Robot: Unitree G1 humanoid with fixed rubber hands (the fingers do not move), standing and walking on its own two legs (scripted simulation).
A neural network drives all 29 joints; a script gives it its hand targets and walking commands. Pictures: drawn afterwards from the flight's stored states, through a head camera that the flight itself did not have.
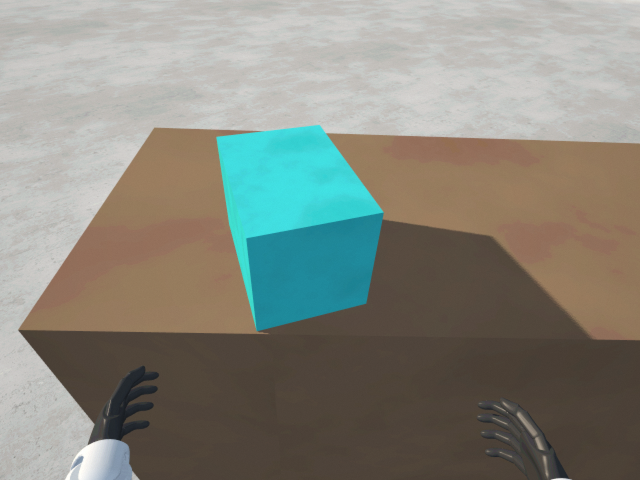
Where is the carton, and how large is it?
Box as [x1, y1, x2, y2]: [216, 125, 383, 330]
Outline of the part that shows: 319,125 216,137 229,224 256,330 362,304 366,301 383,212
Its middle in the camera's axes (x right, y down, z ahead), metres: -0.05 -0.03 +0.66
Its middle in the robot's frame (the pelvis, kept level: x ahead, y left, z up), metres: +0.53 +0.04 +0.06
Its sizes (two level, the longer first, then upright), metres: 0.271 0.188 0.197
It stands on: a pedestal, 0.73 m high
